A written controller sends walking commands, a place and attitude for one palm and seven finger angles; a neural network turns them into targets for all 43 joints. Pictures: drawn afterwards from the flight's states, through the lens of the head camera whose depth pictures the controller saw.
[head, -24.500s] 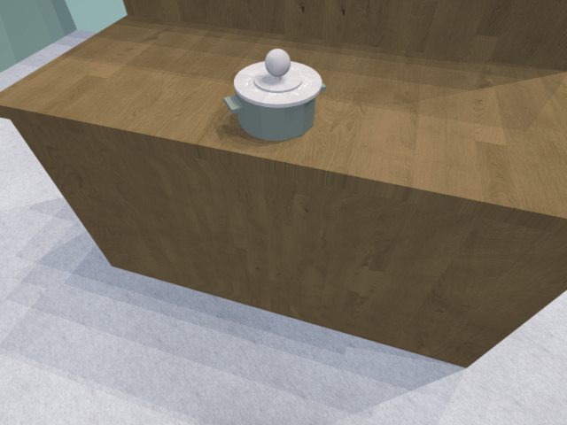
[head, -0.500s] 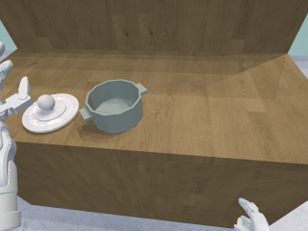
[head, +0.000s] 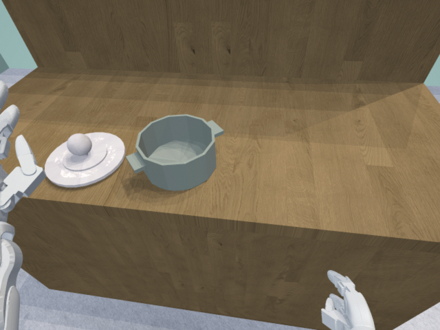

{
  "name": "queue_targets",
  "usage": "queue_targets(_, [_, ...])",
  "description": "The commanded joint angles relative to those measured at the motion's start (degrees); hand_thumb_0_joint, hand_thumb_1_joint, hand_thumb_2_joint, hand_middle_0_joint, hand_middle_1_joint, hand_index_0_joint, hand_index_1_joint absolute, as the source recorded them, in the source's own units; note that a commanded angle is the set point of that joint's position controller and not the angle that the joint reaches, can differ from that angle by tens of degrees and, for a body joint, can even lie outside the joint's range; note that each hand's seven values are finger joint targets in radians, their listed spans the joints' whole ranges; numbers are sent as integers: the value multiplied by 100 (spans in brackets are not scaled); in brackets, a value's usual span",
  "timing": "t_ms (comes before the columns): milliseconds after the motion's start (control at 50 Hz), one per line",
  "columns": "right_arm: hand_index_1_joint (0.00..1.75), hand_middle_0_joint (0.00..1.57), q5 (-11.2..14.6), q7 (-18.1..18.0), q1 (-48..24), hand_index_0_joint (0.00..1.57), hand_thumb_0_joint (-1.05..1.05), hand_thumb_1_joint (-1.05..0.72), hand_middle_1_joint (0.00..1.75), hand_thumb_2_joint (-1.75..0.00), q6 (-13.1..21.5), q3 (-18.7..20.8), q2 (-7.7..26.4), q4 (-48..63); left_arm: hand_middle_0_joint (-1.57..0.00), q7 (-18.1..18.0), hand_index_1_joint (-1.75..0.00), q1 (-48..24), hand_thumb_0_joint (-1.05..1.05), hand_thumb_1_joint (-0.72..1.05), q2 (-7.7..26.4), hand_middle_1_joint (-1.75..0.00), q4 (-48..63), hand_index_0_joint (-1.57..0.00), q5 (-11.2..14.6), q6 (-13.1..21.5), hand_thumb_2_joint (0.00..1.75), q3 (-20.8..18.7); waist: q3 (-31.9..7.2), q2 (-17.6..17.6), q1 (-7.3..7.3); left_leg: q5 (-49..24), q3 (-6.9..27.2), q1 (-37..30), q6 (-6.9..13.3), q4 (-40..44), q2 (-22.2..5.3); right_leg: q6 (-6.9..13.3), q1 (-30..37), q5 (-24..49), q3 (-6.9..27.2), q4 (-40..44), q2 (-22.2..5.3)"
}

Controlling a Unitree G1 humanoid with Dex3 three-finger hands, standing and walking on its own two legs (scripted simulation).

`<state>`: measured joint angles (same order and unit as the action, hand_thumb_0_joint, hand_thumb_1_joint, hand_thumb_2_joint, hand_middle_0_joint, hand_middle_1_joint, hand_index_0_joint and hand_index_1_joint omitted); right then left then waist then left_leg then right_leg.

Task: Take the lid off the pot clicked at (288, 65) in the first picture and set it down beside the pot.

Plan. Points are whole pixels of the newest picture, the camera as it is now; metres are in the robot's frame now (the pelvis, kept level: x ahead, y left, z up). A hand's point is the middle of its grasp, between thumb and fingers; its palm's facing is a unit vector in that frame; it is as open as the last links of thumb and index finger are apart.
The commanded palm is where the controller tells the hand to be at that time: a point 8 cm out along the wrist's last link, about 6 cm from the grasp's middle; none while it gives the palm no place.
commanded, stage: draw the hand back to the body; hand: left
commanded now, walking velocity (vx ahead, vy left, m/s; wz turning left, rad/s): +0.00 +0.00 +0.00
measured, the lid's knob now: (79, 144) +0.47 +0.40 +0.07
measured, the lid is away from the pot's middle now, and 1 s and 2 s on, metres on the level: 0.24 0.24 0.24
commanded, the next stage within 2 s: step back with the hand held close in 0.48 s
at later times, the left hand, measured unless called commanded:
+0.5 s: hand (1, 226) +0.16 +0.26 +0.23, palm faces +0.46 -0.82 -0.33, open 7.4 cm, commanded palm +0.10 +0.30 +0.23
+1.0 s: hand out of the picture +0.14 +0.27 +0.21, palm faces +0.32 -0.79 -0.52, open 7.4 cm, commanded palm +0.07 +0.33 +0.23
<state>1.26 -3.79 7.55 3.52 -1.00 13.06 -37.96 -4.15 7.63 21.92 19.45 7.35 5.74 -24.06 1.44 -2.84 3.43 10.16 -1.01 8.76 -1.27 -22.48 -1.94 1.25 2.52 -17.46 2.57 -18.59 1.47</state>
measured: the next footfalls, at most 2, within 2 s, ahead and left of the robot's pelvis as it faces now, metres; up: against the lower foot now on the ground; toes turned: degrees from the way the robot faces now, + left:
left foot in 1.74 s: -0.05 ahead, +0.16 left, +0.00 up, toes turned +1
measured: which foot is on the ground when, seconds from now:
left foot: down 0.00-1.00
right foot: down 0.00-1.00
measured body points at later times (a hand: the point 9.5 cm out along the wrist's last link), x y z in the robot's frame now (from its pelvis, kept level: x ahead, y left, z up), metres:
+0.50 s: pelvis -0.02 +0.02 +0.00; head -0.05 +0.01 +0.45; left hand +0.13 +0.30 +0.25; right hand +0.19 -0.18 -0.07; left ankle +0.02 +0.14 -0.74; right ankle -0.08 -0.11 -0.74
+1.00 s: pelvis -0.06 +0.05 -0.01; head -0.03 +0.07 +0.44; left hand +0.11 +0.32 +0.24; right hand +0.12 -0.19 -0.08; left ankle +0.02 +0.14 -0.74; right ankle -0.08 -0.11 -0.74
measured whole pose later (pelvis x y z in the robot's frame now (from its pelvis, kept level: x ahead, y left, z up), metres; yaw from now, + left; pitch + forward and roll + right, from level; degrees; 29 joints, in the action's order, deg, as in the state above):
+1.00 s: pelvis -0.06 +0.05 -0.01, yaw +0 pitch +0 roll -2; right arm 1.7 -2.9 11.4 1.2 1.1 12.8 -29.7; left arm -4.9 32.7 28.3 43.5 5.3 12.1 -28.1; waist 3.9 -0.3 -0.1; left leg 7.8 -1.3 22.0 2.6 -29.6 -0.4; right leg -2.5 -10.9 -16.1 2.5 -26.9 0.0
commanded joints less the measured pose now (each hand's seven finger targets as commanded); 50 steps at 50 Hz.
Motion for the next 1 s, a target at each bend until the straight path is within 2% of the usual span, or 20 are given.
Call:
queue_targets(0, [30,20,-12,-1,-880,20,0,-90,30,-90,295,219,570,997,-20,-53,-30,-638,0,90,1238,-30,1411,-20,33,350,90,-544,-894,8,-14,-1520,-291,-1356,386,-35,121,-63,-961,2519,-396,254,-44])
queue_targets(120, [30,20,-46,9,-928,20,0,-90,30,-90,333,193,516,1034,-20,-48,-30,37,0,90,1120,-30,1829,-20,33,387,90,-491,-702,18,14,-1253,-214,-1292,363,39,87,-47,-1028,2070,-415,353,-40])
queue_targets(180, [30,20,-69,30,-919,20,0,-90,30,-90,430,185,490,1059,-20,-82,-30,207,0,90,1184,-30,2417,-20,-10,493,90,-529,-845,-307,-3,-1285,-178,-1371,336,-6,87,-5,-995,1999,-417,324,-44])
queue_targets(240, [30,20,-62,41,-915,20,0,-90,30,-90,368,174,476,1047,-20,-50,-30,650,0,90,976,-30,2188,-20,9,403,90,-436,-512,18,15,-1082,-137,-1176,302,105,54,-14,-1086,1746,-459,403,-10])
queue_targets(300, [30,20,-85,39,-913,20,0,-90,30,-90,411,173,452,1076,-20,-63,-30,1076,0,90,972,-30,2359,-20,-6,462,90,-474,-497,-107,39,-879,-118,-1156,305,108,54,1,-1139,1510,-457,444,-21])
queue_targets(320, [30,20,-67,38,-933,20,0,-90,30,-90,401,165,446,1085,-20,-58,-30,976,0,90,964,-30,2433,-20,2,447,90,-436,-448,25,19,-786,-98,-1124,295,136,44,-6,-1153,1408,-456,476,-20])
queue_targets(380, [30,20,-62,-6,-965,20,0,-90,30,-90,454,157,452,1053,-20,-87,-30,457,0,90,1022,-30,2665,-20,-27,496,90,-382,-362,-115,-54,-541,-70,-1176,303,129,49,-2,-1280,1102,-414,558,-21])
queue_targets(520, [30,20,-96,-26,-949,20,0,-90,30,-90,495,142,439,1002,-20,-97,-30,729,0,90,858,-30,2395,-20,-35,458,90,-304,-240,-25,12,-327,-1,-1114,284,230,41,9,-1270,825,-398,635,-24])
queue_targets(560, [30,20,-106,-42,-980,20,0,-90,30,-90,510,142,440,1013,-20,-97,-30,571,0,90,945,-30,2570,-20,-53,488,90,-345,-302,-123,38,-284,5,-1141,283,235,56,13,-1232,768,-373,656,-25])
queue_targets(580, [30,20,-15,3,-787,20,0,-90,30,-90,333,78,588,1313,-20,-211,-30,-343,0,90,1934,-30,3003,-20,-77,821,90,-1255,299,-464,-200,324,109,-632,375,6,6,7,-1767,782,-13,807,-306])
queue_targets(600, [30,20,-85,-2,-898,20,0,-90,30,-90,329,157,579,1190,-20,-194,-30,-241,0,90,1739,-30,2931,-20,-173,952,90,-1074,117,6,-137,330,241,-364,412,-238,62,19,-1779,950,166,778,-423])
queue_targets(620, [30,20,-70,17,-726,20,0,-90,30,-90,294,217,567,1186,-20,-148,-30,567,0,90,1297,-30,2355,-20,-168,908,90,-814,87,428,-197,135,260,-422,424,-532,66,41,-1921,1095,276,772,-553])
queue_targets(640, [30,20,-53,64,-626,20,0,-90,30,-90,247,263,561,1241,-20,-89,-30,1036,0,90,1061,-30,2255,-20,-192,846,90,-622,-77,567,-227,-160,250,-459,424,-707,32,47,-1917,1444,283,651,-659])
queue_targets(680, [30,20,-12,123,-535,20,0,-90,30,-90,160,324,590,1352,-20,-28,-30,1318,0,90,1002,-30,2446,-20,-153,839,90,-547,-443,394,-268,-654,217,-480,413,-680,-69,9,-1743,1888,96,304,-710])
queue_targets(720, [30,20,9,111,-467,20,0,-90,30,-90,56,383,664,1474,-20,-28,-30,1532,0,90,1069,-30,2629,-20,-168,815,90,-618,-527,257,-295,-1045,252,-383,425,-548,-198,-67,-1640,2023,-20,74,-602])
queue_targets(780, [30,20,42,83,-370,20,0,-90,30,-90,-7,415,680,1608,-20,-109,-30,1772,0,90,1389,-30,3045,-20,-130,879,90,-930,-772,32,-246,-1624,402,-288,458,-388,-336,-124,-1500,1967,-181,-270,-439])
queue_targets(820, [30,20,45,76,-341,20,0,-90,30,-90,-41,423,680,1711,-20,-124,-30,1980,0,90,1339,-30,3294,-20,-156,902,90,-932,-867,-147,-250,-1729,493,-186,482,-284,-431,-159,-1460,1775,-231,-460,-300])
queue_targets(880, [30,20,46,71,-238,20,0,-90,30,-90,8,448,695,1793,-20,-214,-30,2318,0,90,1590,-30,3622,-20,-119,977,90,-1234,-1127,-436,-190,-1397,711,69,508,-65,-553,-160,-1277,1306,-300,-758,-165])
queue_targets(940, [30,20,34,67,-159,20,0,-90,30,-90,103,460,702,1809,-20,-259,-30,2489,0,90,1527,-30,3767,-20,-142,1042,90,-1277,-1126,-775,-230,-529,831,481,514,166,-666,-167,-1220,802,-339,-960,-93])
queue_targets(980, [30,20,40,52,-92,20,0,-90,30,-90,196,481,710,1794,-20,-311,-30,2618,0,90,1608,-30,3777,-20,-128,1081,90,-1396,-1179,-706,-243,142,886,743,515,235,-660,-155,-1109,671,-309,-990,-73])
